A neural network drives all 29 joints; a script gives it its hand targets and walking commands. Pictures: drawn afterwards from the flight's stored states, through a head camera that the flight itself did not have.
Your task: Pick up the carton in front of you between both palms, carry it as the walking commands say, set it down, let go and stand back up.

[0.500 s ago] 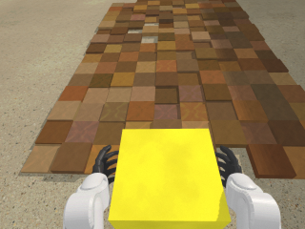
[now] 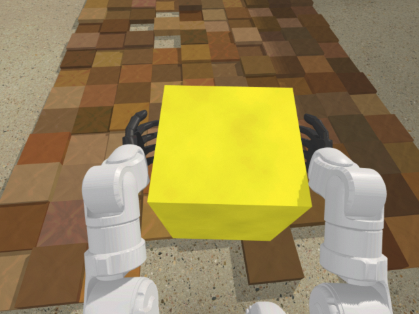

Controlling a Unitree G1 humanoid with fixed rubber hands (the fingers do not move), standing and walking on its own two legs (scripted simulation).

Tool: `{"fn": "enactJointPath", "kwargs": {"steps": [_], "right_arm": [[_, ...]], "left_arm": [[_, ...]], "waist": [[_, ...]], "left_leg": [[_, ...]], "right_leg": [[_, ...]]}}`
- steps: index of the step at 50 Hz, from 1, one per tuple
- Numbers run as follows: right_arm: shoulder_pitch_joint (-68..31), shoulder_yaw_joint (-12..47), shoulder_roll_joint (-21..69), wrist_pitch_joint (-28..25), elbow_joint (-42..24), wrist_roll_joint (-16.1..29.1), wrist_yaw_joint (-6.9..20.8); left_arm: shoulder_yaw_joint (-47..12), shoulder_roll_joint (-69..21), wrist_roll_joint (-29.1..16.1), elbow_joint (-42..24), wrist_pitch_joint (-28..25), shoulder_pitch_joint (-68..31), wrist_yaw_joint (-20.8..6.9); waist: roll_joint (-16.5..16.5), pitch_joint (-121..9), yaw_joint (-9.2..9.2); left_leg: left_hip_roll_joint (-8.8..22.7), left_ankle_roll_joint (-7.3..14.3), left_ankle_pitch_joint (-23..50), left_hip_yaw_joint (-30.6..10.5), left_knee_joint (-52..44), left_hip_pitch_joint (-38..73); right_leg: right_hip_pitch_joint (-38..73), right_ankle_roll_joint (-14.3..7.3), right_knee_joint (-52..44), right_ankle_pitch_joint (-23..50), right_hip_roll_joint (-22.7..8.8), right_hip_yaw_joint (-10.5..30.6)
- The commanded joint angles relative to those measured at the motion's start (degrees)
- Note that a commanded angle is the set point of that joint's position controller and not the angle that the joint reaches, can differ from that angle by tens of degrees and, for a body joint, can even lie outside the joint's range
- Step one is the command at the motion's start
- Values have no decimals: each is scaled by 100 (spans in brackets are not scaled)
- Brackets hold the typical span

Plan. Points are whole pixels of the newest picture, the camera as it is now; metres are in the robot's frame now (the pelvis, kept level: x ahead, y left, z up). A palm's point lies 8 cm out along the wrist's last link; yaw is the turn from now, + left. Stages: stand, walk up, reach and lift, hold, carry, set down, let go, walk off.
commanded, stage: carry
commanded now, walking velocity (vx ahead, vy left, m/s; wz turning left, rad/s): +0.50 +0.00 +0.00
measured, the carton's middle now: (224, 173) +0.37 -0.01 +0.06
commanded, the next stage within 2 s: none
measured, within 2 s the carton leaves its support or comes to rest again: neither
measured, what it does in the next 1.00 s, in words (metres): climbs: right foot, then left foot 0.06 m higher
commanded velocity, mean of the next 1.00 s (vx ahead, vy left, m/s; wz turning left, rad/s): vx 0.50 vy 0.00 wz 0.00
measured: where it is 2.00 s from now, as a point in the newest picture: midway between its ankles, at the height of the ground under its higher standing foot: (200, 119)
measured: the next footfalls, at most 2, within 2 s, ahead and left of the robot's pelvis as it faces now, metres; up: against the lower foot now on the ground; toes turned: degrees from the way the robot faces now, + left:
right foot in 0.32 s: +0.34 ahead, -0.09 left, +0.00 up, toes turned -5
left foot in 0.66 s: +0.65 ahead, +0.09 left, +0.06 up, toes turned +3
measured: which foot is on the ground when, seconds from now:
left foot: down 0.00-0.32, up 0.34-0.64, down 0.66-1.00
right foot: up 0.00-0.30, down 0.32-0.70, up 0.72-1.00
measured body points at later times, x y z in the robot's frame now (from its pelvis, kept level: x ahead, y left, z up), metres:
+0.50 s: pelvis +0.34 -0.03 +0.01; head +0.44 -0.03 +0.44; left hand +0.70 +0.16 +0.13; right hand +0.74 -0.14 +0.12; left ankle +0.29 +0.10 -0.61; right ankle +0.30 -0.08 -0.73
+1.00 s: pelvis +0.69 +0.00 +0.06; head +0.74 -0.01 +0.51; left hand +1.08 +0.10 +0.21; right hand +1.05 -0.20 +0.22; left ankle +0.62 +0.09 -0.67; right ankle +0.80 -0.11 -0.65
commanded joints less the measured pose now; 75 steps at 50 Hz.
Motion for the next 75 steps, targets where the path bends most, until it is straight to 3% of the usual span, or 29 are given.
{"fn": "enactJointPath", "kwargs": {"steps": [1,10,13,14,16,17,18,19,22,30,33,34,35,36,39,44,48,51,53,54,55,56,58,62,69,72,73,74,75], "right_arm": [[-4346,3491,4348,-167,-734,1824,671],[-4041,3238,4760,112,-292,1314,770],[-4063,3375,4961,177,-444,1295,859],[-4008,3460,4955,169,-515,1339,873],[-4245,3711,5020,128,-736,1481,882],[-4149,3793,5177,139,-701,1500,883],[-4023,3766,5066,128,-824,1510,867],[-4226,3775,5062,94,-986,1507,830],[-4050,3555,4856,-46,-1184,1158,676],[-3187,3377,4207,35,-844,512,472],[-3268,3506,4348,90,-653,633,579],[-3284,3495,4400,32,-582,685,603],[-3454,3582,4428,-20,-685,756,615],[-3340,3803,4718,14,-684,1038,672],[-4214,4378,5329,-41,-1327,1888,821],[-4590,4505,5257,-99,-1361,2475,955],[-4464,4130,4981,29,-737,2385,985],[-4166,3722,4732,181,-119,2020,914],[-4008,3451,4585,316,241,1756,814],[-3939,3255,4445,383,406,1606,749],[-4138,3089,4409,474,466,1455,702],[-4067,2955,4327,579,541,1340,661],[-4494,2779,4574,646,649,1302,625],[-4683,2700,5245,434,471,921,564],[-3368,2948,5234,-10,711,236,539],[-3262,3300,5436,-225,624,432,760],[-3229,3373,5500,-318,662,489,814],[-3263,3446,5523,-400,669,555,850],[-3047,3601,5610,-431,648,713,890]], "left_arm": [[-3310,-4246,-1220,-129,-161,-3613,-322],[-3303,-4745,-1124,56,96,-3661,-524],[-3400,-4887,-1083,79,141,-3564,-600],[-3467,-4937,-1127,-1,138,-3477,-631],[-3464,-4873,-1126,-243,100,-3252,-671],[-3473,-4718,-1093,-226,73,-3366,-653],[-3523,-4658,-1144,-267,35,-3155,-648],[-3613,-4783,-1268,-533,0,-3283,-668],[-4018,-5032,-1762,-1298,-82,-3899,-758],[-4080,-4575,-2035,-912,18,-3368,-905],[-3997,-4625,-1964,-638,44,-3391,-952],[-4003,-4660,-1896,-726,61,-3537,-954],[-4011,-4788,-1927,-832,73,-3653,-969],[-3951,-4799,-1865,-858,46,-3712,-937],[-3384,-4634,-1217,-732,-37,-3347,-744],[-2900,-3990,-386,-468,-112,-2761,-486],[-2757,-3643,-195,-230,7,-2751,-406],[-2835,-3603,-406,-70,209,-3048,-449],[-2851,-3577,-604,208,367,-3095,-503],[-2823,-3587,-680,332,439,-3129,-525],[-2800,-3592,-763,533,489,-3322,-535],[-2781,-3650,-918,668,509,-3295,-523],[-2811,-4006,-1176,426,523,-3855,-552],[-3266,-5200,-1920,-239,344,-4996,-856],[-3624,-5470,-1799,420,-58,-3881,-1045],[-3857,-5699,-1664,491,-285,-3626,-1140],[-3911,-5703,-1581,415,-344,-3742,-1148],[-3910,-5726,-1503,388,-386,-3662,-1150],[-3941,-5744,-1419,535,-426,-3452,-1121]], "waist": [[644,-3019,87],[823,-2501,-191],[677,-2430,-233],[969,-2756,51],[501,-3296,886],[-1116,-3930,537],[-1510,-4339,905],[-1134,-4097,1023],[-287,-3283,844],[-571,-2533,770],[-978,-2987,-20],[-431,-3838,-484],[1890,-4509,-778],[1882,-4614,-493],[279,-3418,-464],[291,-2929,-355],[901,-2806,-153],[692,-2593,-112],[479,-2686,332],[264,-2696,572],[-658,-2950,570],[-1402,-3249,621],[-1019,-2940,741],[-910,-3204,671],[-1224,-3107,672],[-544,-3287,33],[3,-3367,-251],[1749,-3191,-181],[1490,-3282,-61]], "left_leg": [[1544,585,1679,-1935,-1049,2868],[1157,528,3509,-1133,-745,3783],[694,122,5511,-696,-29,4050],[678,-79,5687,-499,674,3827],[594,-339,3111,-429,2440,1477],[-18,-447,-1526,-762,3508,-645],[-364,-481,-2097,-1053,4969,-1939],[-123,-389,-1787,-1311,5317,-2494],[69,-335,-1161,-1163,4708,-2898],[-186,-278,-45,-204,1986,-2335],[-905,-42,702,571,489,1301],[-367,403,637,-714,263,2677],[1389,1629,1809,-4043,-462,4210],[1654,1691,2884,-4472,-408,4473],[1326,896,2171,-3543,-179,3672],[1338,825,1982,-2888,-724,2890],[1030,410,2677,-1626,-786,1989],[736,64,2564,-1214,-187,2395],[492,-159,2897,-828,974,2065],[369,-263,2276,-708,1771,1383],[103,-413,-610,-798,2608,-212],[-247,-569,-1916,-872,3537,-1176],[-268,-504,-2073,-897,4012,-1822],[-17,-553,-1530,-1065,3367,-2014],[-242,-617,-81,-602,603,-840],[-554,-457,1134,39,-650,1764],[-131,-180,1265,-929,-782,3011],[1345,490,3509,-3377,-860,3945],[1587,584,3625,-3783,-738,4053]], "right_leg": [[-910,13,-242,235,-145,27],[-1448,74,-2774,1165,87,-556],[-530,-112,-3961,1475,729,-1229],[499,-119,-4630,2012,857,-1196],[3958,-108,-5078,3695,-181,-329],[6303,-679,-3654,7546,-1664,1605],[7020,-1474,-3890,6950,-1935,2465],[6735,-1474,-4099,5624,-1738,2261],[5723,-909,-4335,4625,-1315,1580],[4374,-722,-4628,5415,-581,339],[2623,-298,-3282,7132,-511,-581],[1877,13,-1774,6089,-119,-769],[-57,529,1300,2353,905,-475],[-678,370,2261,-326,916,484],[-1593,-24,1101,-490,333,616],[-998,109,-1725,-584,164,354],[690,55,-3591,1532,409,-284],[1078,51,-4946,3105,326,-242],[2358,6,-5416,3206,435,-749],[3176,23,-5224,3002,203,-635],[4824,-297,-4235,4896,-786,538],[5282,-650,-4332,4310,-1383,2118],[4720,-1045,-4752,3568,-1357,2939],[4390,-1128,-4767,3136,-1004,2177],[3603,-910,-4495,3297,-582,1092],[2316,-470,-3233,4398,-196,-137],[1159,-155,-2213,3601,187,-422],[-616,91,-709,-93,877,-309],[-812,94,-140,-516,520,204]]}}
